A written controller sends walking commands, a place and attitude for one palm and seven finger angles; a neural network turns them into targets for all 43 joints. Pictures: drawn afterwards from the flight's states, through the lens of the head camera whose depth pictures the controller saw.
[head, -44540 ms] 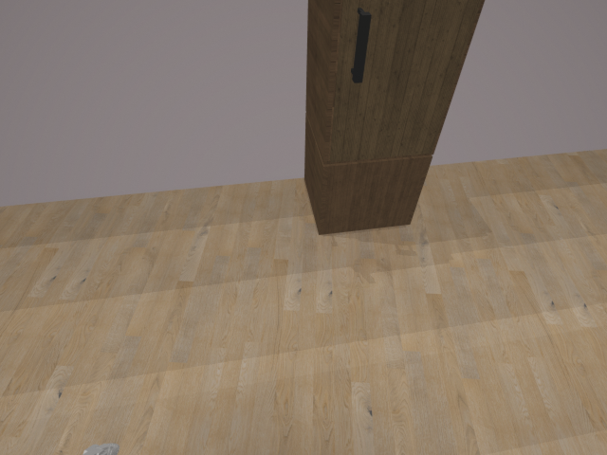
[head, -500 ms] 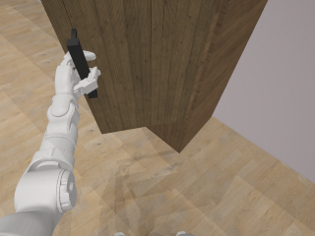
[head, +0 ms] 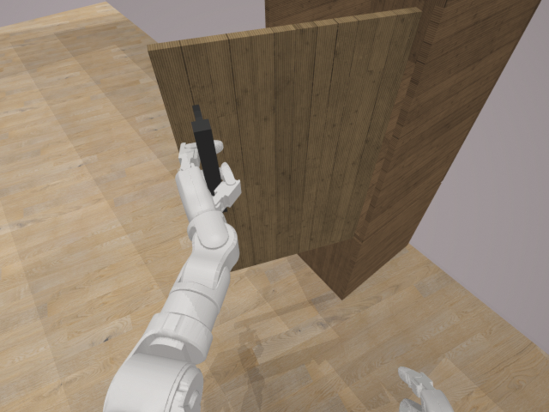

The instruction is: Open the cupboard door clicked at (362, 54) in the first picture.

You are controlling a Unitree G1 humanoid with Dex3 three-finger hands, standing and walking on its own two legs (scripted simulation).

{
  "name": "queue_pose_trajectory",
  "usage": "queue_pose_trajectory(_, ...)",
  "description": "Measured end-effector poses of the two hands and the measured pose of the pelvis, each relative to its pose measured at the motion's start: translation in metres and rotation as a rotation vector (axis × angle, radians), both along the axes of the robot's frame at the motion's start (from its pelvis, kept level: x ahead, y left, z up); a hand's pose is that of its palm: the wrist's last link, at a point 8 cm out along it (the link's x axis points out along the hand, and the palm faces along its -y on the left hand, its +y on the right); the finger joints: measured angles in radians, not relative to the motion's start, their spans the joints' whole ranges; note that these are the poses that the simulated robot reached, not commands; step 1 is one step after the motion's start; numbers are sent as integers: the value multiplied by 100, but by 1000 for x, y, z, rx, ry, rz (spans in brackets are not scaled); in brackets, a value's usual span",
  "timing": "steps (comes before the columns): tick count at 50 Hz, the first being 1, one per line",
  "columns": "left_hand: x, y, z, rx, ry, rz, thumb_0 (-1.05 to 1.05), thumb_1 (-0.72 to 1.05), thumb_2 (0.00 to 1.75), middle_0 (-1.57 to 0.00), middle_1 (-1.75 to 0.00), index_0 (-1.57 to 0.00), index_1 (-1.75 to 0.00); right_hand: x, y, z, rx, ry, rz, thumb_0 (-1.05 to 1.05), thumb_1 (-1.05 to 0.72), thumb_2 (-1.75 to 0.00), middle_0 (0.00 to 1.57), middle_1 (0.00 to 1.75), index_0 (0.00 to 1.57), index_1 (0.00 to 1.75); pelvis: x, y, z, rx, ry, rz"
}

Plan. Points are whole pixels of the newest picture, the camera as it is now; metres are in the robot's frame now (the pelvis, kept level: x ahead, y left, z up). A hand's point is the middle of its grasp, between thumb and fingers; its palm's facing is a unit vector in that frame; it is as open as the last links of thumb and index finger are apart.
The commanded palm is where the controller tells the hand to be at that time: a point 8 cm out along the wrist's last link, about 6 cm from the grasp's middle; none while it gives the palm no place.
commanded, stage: pull the door open along its arc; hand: left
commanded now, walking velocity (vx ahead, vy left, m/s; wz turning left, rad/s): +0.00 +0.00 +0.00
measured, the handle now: (208, 162) +0.48 +0.11 +0.11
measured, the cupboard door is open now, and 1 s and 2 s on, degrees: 69 84 85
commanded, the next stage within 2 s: open thumb and fingers to let go in 0.74 s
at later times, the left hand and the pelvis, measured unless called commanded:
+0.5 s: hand (240, 202) +0.39 +0.05 +0.11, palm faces +0.30 -0.95 +0.03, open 6.1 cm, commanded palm +0.32 +0.09 +0.10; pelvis +0.00 +0.00 +0.01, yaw -2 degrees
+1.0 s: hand (257, 223) +0.35 +0.03 +0.11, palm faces +0.27 -0.96 -0.04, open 6.5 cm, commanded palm +0.30 +0.06 +0.10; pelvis +0.01 +0.00 +0.01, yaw +1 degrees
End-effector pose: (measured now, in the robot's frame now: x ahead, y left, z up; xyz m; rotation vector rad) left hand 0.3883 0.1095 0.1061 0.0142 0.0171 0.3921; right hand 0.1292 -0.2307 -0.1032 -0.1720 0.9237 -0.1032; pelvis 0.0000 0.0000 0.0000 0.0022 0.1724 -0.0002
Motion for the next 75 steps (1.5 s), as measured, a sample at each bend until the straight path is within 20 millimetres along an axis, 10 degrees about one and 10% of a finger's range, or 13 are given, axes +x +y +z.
queue_pose_trajectory(18,-6,0,-1,-15,-20,-40,-1,70,78,-34,-134,-35,-135,-107,-25,-16,-9,234,-128,1,-91,-90,20,30,20,30,-4,-5,7,9,-14,-26)
queue_pose_trajectory(25,-34,-12,-2,-40,-29,-82,0,68,73,-32,-134,-34,-132,-78,-21,-5,1,149,-113,1,-91,-90,20,30,19,30,4,0,12,9,-42,-39)
queue_pose_trajectory(34,-80,-42,1,-8,-22,-194,1,67,72,-33,-133,-33,-132,16,5,21,38,-81,-14,1,-91,-90,19,30,19,30,12,5,12,3,-92,-28)
queue_pose_trajectory(44,-83,-46,4,4,28,-196,1,63,75,-35,-131,-36,-134,85,39,42,86,-209,112,0,-91,-90,20,30,20,30,14,2,10,0,-121,4)
queue_pose_trajectory(54,-74,-35,3,14,30,-109,1,47,72,-37,-130,-37,-132,53,32,17,82,-82,97,0,-91,-90,20,30,20,30,8,-2,8,6,-95,16)
queue_pose_trajectory(65,-77,-42,-1,4,24,-111,0,-13,46,-32,-123,-32,-124,-11,-1,-1,26,49,-3,1,-91,-90,20,30,20,30,0,-5,8,8,-99,6)
queue_pose_trajectory(75,-76,-44,0,10,13,-108,-1,-44,33,-27,-101,-26,-102,-12,-4,4,14,11,-13,1,-91,-90,19,30,19,30,-4,-3,9,5,-101,0)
